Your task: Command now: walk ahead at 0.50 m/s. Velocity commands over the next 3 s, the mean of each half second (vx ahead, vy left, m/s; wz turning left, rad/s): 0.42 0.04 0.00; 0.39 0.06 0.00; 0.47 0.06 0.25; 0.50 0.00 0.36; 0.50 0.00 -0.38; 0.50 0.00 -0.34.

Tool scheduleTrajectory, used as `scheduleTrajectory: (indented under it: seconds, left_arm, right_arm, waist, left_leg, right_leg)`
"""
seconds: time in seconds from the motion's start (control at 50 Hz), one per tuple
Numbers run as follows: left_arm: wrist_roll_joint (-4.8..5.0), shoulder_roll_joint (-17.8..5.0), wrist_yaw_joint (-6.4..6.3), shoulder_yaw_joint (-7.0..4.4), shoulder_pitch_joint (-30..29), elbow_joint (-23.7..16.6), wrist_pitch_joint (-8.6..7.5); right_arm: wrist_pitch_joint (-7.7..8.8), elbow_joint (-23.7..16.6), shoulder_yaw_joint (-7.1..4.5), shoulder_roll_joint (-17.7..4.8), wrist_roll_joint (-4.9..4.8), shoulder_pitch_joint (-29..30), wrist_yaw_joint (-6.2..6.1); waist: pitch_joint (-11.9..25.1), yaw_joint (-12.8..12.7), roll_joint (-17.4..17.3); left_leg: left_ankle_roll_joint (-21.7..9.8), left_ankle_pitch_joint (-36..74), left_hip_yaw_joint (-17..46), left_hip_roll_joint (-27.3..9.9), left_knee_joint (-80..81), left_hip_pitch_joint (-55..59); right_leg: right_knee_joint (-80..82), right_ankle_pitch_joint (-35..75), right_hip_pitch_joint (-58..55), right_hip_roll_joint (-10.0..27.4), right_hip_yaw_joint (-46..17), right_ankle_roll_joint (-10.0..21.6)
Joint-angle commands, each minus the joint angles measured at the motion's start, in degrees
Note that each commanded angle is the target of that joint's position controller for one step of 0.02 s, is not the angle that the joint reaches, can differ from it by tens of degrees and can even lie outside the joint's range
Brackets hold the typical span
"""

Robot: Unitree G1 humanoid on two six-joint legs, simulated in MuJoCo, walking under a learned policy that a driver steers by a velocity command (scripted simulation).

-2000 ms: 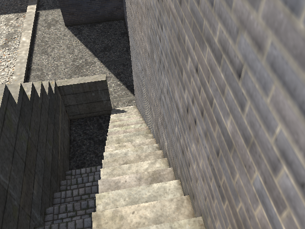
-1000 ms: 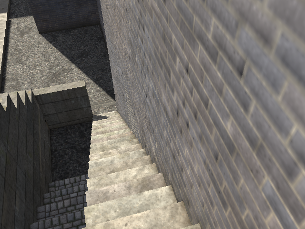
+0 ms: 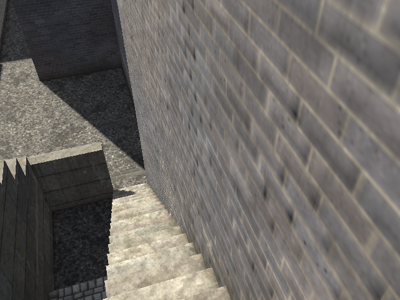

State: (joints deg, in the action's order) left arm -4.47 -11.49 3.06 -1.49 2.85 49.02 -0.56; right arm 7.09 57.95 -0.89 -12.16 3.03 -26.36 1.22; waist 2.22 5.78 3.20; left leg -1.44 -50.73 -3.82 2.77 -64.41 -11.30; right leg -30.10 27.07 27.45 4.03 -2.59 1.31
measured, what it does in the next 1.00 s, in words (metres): goes down: right foot 0.20 m lower, then left foot 0.20 m lower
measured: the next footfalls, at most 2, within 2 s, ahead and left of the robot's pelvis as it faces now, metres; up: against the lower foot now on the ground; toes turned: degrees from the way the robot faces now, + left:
right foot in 0.06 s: +0.16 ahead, -0.14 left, -0.20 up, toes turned -1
left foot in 0.54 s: +0.34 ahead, +0.11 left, -0.41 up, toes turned +0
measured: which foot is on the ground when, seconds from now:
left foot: down 0.00-0.08, up 0.10-0.52, down 0.54-1.00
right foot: up 0.00-0.04, down 0.06-0.56, up 0.58-1.00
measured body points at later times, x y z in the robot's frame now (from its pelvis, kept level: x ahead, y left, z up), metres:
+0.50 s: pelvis +0.24 +0.00 -0.22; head +0.26 -0.03 +0.23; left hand +0.13 +0.24 -0.34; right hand +0.44 -0.18 -0.35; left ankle +0.33 +0.13 -0.95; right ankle +0.12 -0.14 -0.83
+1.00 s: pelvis +0.43 +0.03 -0.38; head +0.40 +0.00 +0.07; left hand +0.50 +0.28 -0.50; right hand +0.40 -0.20 -0.55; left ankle +0.30 +0.12 -1.04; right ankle +0.58 -0.11 -1.09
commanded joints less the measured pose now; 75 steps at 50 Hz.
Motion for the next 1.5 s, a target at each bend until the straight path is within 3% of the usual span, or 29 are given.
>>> scheduleTrajectory:
  seconds: [0.02,0.08,0.1,0.14,0.16,0.18,0.24,0.32,0.48,0.54,0.58,0.64,0.74,0.8,0.9,0.98,1.08,1.12,1.16,1.2,1.22,1.24,1.3,1.34,1.36,1.38,1.4,1.46,1.5]
  left_arm:
    - [-5.88,-5.03,4.15,1.94,5.04,0.46,-2.06]
    - [-3.89,-14.38,3.45,-3.15,29.22,7.78,-3.23]
    - [-2.61,-17.88,4.47,-3.64,32.91,5.44,-2.42]
    - [-1.69,-12.45,5.72,-1.67,31.14,6.32,-4.67]
    - [10.85,-12.6,-3.06,-3.43,30.29,9.66,-5.21]
    - [9.08,-7.22,-6.82,-0.55,27.7,7.37,-6.53]
    - [7.64,-6.64,-9.89,0.85,22.81,6.0,-6.62]
    - [11.53,-4.41,-11.1,-0.28,23.18,8.69,-8.47]
    - [6.33,-5.2,-11.68,-1.41,30.02,9.4,-5.78]
    - [2.84,-5.4,-9.54,-2.68,34.32,13.41,-3.21]
    - [7.5,-7.58,-7.83,-3.39,35.0,10.25,-4.85]
    - [5.61,-5.8,-7.8,-1.86,24.28,8.87,-4.37]
    - [3.96,-0.01,-6.87,-1.05,19.36,8.91,-1.09]
    - [3.64,0.01,-6.19,-1.2,27.36,12.73,-1.34]
    - [3.98,-6.53,-5.45,-2.28,8.33,6.52,-4.46]
    - [5.84,-4.7,-3.81,-1.53,8.44,6.68,-5.81]
    - [6.46,-7.59,-6.41,-4.43,30.41,11.57,-4.61]
    - [6.37,-11.55,-6.43,-6.04,34.62,10.92,-3.56]
    - [4.83,-13.25,-5.0,-4.44,31.61,9.25,-3.56]
    - [7.12,-13.38,-4.28,-3.79,38.99,9.97,-3.15]
    - [8.28,-18.58,-5.81,-5.34,36.83,10.57,-3.33]
    - [8.43,-16.0,-6.1,-4.15,33.97,9.18,-3.46]
    - [6.12,-10.77,-6.31,-1.75,29.99,8.81,-4.74]
    - [9.25,-5.69,-7.45,0.8,26.1,6.82,-4.96]
    - [8.04,-5.19,-7.81,1.46,26.9,7.09,-5.05]
    - [-5.13,-14.84,-1.22,-2.62,20.62,1.27,-7.11]
    - [-8.96,-17.02,0.32,-4.27,21.97,3.19,-7.47]
    - [-3.97,-7.16,1.22,-0.92,18.55,0.1,-8.96]
    - [-3.74,-11.35,-0.34,-1.81,19.8,-0.47,-8.63]
  right_arm:
    - [-0.06,-0.54,1.26,-6.28,2.99,-3.19,0.84]
    - [-1.33,3.71,-0.8,-10.33,2.36,-6.22,3.57]
    - [-1.15,1.28,-1.58,-10.13,1.9,-6.7,4.48]
    - [-0.05,-8.25,1.73,-6.07,-0.55,7.54,2.84]
    - [-4.06,-9.4,0.06,-4.78,2.86,14.98,0.62]
    - [-7.53,-7.95,-1.24,-7.7,3.79,19.16,-1.78]
    - [-14.97,-6.31,1.37,0.32,0.76,13.99,-1.73]
    - [-13.06,-9.74,0.86,-2.17,1.56,18.99,1.18]
    - [-10.47,-13.06,1.13,0.72,0.77,26.12,2.44]
    - [-8.06,-3.31,-2.08,-5.63,-3.13,7.5,2.01]
    - [-7.8,-0.79,-4.3,-14.11,-0.9,-5.93,1.12]
    - [-8.04,-4.12,-5.15,-10.57,1.16,0.17,0.06]
    - [-6.73,-3.47,0.77,1.57,-0.14,8.61,0.4]
    - [-6.25,-1.2,-0.68,-7.07,-1.07,15.74,-0.83]
    - [-7.01,1.02,-0.79,-7.36,0.03,2.95,-1.8]
    - [-7.76,-1.0,0.36,-2.68,-0.21,2.53,-0.92]
    - [-8.34,-0.51,-0.9,-7.06,0.78,3.52,-0.89]
    - [-8.78,-1.6,-1.42,-7.81,-0.39,4.34,-0.16]
    - [-10.39,-1.24,-0.94,0.15,-1.89,-3.18,0.4]
    - [-11.32,-0.81,-0.71,0.06,0.1,-8.23,-0.67]
    - [-11.38,-3.93,0.41,2.05,-0.01,-2.24,-0.49]
    - [-11.83,-4.85,-0.4,-2.44,2.65,7.34,-0.26]
    - [-12.28,-6.5,-0.74,-2.11,1.07,11.07,1.6]
    - [-13.34,-7.82,0.66,1.28,-0.41,11.09,1.84]
    - [-13.63,-7.37,0.61,1.95,-0.65,10.83,1.12]
    - [-6.14,-4.95,0.18,-2.39,-7.09,-3.17,4.03]
    - [-2.99,-4.16,-0.13,-3.42,-3.23,-2.69,5.02]
    - [-0.62,-9.36,-1.51,-9.64,-0.31,10.94,1.14]
    - [-0.2,-9.8,-1.62,-9.96,-0.19,15.05,-0.2]
  waist:
    - [-9.75,-1.09,-2.54]
    - [-2.72,-9.78,10.28]
    - [10.88,-9.56,18.76]
    - [12.53,-10.73,3.97]
    - [-0.6,-10.27,10.08]
    - [-8.59,-7.8,-11.63]
    - [-8.26,-2.34,-4.39]
    - [-5.34,-2.41,0.19]
    - [-9.82,-14.65,6.3]
    - [-3.42,-10.91,-6.33]
    - [12.63,-4.77,-16.09]
    - [10.02,-1.61,-6.45]
    - [-6.48,-9.36,-5.68]
    - [-2.66,-12.89,-13.24]
    - [-11.13,-2.15,-8.17]
    - [-13.7,-0.58,-3.26]
    - [-8.16,-5.56,-2.2]
    - [-2.2,-9.1,-1.31]
    - [-5.18,-3.57,7.62]
    - [-5.08,-3.75,7.9]
    - [-5.43,-5.41,19.99]
    - [-8.99,-8.19,8.55]
    - [-14.96,-4.88,5.97]
    - [-15.3,-1.74,3.19]
    - [-14.16,-2.35,4.79]
    - [-11.0,-3.48,14.38]
    - [-10.52,-2.43,16.63]
    - [-5.01,-4.43,6.25]
    - [-3.25,-6.39,7.71]
  left_leg:
    - [-7.67,14.62,17.7,-10.3,-6.27,-11.95]
    - [-0.63,19.67,10.08,1.14,-41.67,-17.68]
    - [1.53,6.81,9.0,6.85,-62.77,-41.82]
    - [2.37,11.33,8.55,2.25,-63.05,-63.1]
    - [0.63,2.77,10.01,-2.5,-44.83,-59.08]
    - [2.04,24.48,22.54,-2.38,-28.92,-53.39]
    - [3.73,43.44,17.25,-2.59,-1.11,-25.68]
    - [1.69,87.25,13.33,-3.06,16.72,-16.35]
    - [-0.49,68.93,6.94,-0.64,34.75,-7.94]
    - [-2.65,80.69,7.31,-4.58,58.76,12.2]
    - [-11.86,130.17,16.47,-21.97,22.78,53.89]
    - [-20.3,76.16,24.96,-25.13,31.09,35.32]
    - [-7.86,53.34,14.49,-11.23,37.41,-13.69]
    - [-10.33,52.33,16.15,-10.85,34.68,-19.0]
    - [-15.66,50.4,25.24,-12.28,26.09,9.92]
    - [-12.54,31.82,22.03,-5.59,23.95,-8.68]
    - [-11.76,37.26,17.64,-3.38,4.59,-8.58]
    - [-9.39,26.28,12.45,2.36,-14.26,-6.19]
    - [-7.81,-8.54,8.73,10.02,-38.5,-21.74]
    - [-6.29,1.62,9.47,5.95,-45.13,-38.79]
    - [-3.07,4.33,7.08,4.18,-49.01,-43.57]
    - [-2.83,13.63,10.76,2.34,-47.45,-40.68]
    - [-1.97,35.71,15.8,0.84,-31.57,-38.78]
    - [2.63,47.57,17.42,1.62,-16.09,-30.79]
    - [3.12,50.27,15.57,2.36,-10.45,-27.63]
    - [1.95,49.8,-3.21,2.3,-8.19,-25.1]
    - [2.06,48.4,-2.23,1.79,-35.06,-15.06]
    - [0.54,45.77,7.72,-4.59,-18.39,-27.84]
    - [0.58,38.78,2.42,-4.91,-7.74,-21.9]
  right_leg:
    - [2.91,-8.98,-7.64,4.3,-2.28,-1.17]
    - [15.54,-9.42,-30.21,-1.78,0.57,6.59]
    - [-11.1,10.41,-55.89,5.62,-8.13,17.89]
    - [-7.83,10.86,-57.97,16.05,-19.31,22.55]
    - [-2.03,-9.47,-37.17,22.16,-23.67,22.51]
    - [-2.01,-1.54,-26.66,24.51,-24.89,15.79]
    - [1.54,6.44,-4.7,19.23,-15.1,9.12]
    - [-10.31,-34.7,1.53,4.74,-3.82,2.68]
    - [-28.84,-25.9,0.18,5.29,-5.38,5.8]
    - [-56.38,-36.25,-0.92,-0.75,-1.8,8.48]
    - [-95.5,-86.99,38.57,-4.54,8.1,2.48]
    - [-90.19,-71.47,45.69,1.75,0.2,1.88]
    - [-41.83,-28.17,17.01,1.16,3.49,-3.5]
    - [-39.23,-14.58,-1.83,-0.66,3.01,-3.19]
    - [-15.79,-19.12,22.71,1.61,-1.36,-1.15]
    - [6.66,-4.5,-3.38,0.59,0.16,-3.3]
    - [11.8,6.73,-24.45,5.3,1.27,-5.91]
    - [12.21,-8.31,-29.95,6.81,1.19,-5.62]
    - [-1.08,3.46,-33.05,14.17,-7.01,-6.87]
    - [-2.55,-14.95,-34.86,22.61,-17.88,-1.48]
    - [9.2,-43.33,-27.96,29.27,-33.19,9.98]
    - [14.77,-63.1,-19.0,25.73,-29.4,8.24]
    - [8.5,-65.03,-2.43,18.73,-15.26,1.68]
    - [9.8,-56.74,6.47,17.08,-7.06,-0.52]
    - [7.11,-50.75,5.77,15.84,-3.19,-0.44]
    - [14.88,-69.12,17.79,7.18,5.74,6.39]
    - [14.53,-63.29,25.3,12.8,0.73,8.13]
    - [3.26,-54.28,5.56,14.06,0.97,6.56]
    - [-2.52,-55.64,0.86,15.41,2.31,5.23]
